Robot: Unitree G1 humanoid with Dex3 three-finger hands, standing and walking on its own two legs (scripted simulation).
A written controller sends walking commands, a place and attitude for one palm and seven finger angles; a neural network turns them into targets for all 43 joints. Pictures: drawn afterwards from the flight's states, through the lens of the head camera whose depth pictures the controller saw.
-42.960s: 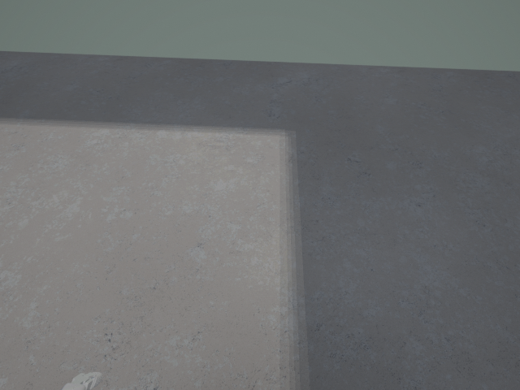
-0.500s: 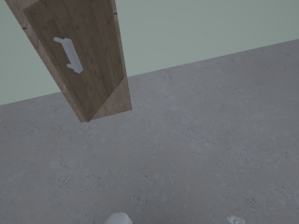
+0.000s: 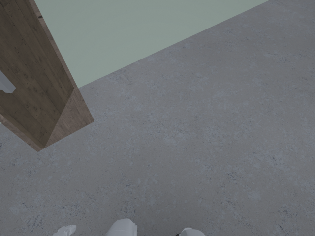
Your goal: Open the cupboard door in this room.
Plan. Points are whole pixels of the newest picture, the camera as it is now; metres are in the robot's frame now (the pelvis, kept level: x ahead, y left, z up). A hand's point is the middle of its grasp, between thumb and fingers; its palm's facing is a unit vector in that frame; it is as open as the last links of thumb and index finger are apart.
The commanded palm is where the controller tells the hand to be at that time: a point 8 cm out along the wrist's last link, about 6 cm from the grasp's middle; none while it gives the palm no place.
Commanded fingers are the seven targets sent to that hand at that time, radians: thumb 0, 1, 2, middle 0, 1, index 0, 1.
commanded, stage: walk to a spot facing it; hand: left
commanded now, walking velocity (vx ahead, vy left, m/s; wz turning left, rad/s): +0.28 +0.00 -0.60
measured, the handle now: out of the picture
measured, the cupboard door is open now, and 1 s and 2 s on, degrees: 47 47 47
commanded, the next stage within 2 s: turn to face it in 1.68 s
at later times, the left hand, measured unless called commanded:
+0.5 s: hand (140, 172) +0.31 +0.08 -0.15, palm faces -0.38 -0.90 -0.22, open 7.4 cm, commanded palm none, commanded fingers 0.00 0.90 0.90 -0.20 -0.30 -0.20 -0.30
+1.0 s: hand (163, 143) +0.42 +0.01 -0.15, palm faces -0.45 -0.88 -0.18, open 7.3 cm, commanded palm none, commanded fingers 0.00 0.90 0.90 -0.20 -0.30 -0.20 -0.30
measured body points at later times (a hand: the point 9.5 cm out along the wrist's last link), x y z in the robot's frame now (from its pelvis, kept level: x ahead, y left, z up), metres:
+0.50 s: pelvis +0.09 -0.05 -0.01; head +0.14 -0.07 +0.44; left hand +0.33 +0.13 -0.13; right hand -0.08 -0.25 -0.14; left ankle +0.03 +0.13 -0.70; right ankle +0.10 -0.17 -0.73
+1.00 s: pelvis +0.27 -0.13 +0.01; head +0.30 -0.15 +0.46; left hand +0.44 +0.06 -0.14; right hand +0.17 -0.35 -0.13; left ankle +0.32 +0.00 -0.73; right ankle +0.24 -0.26 -0.68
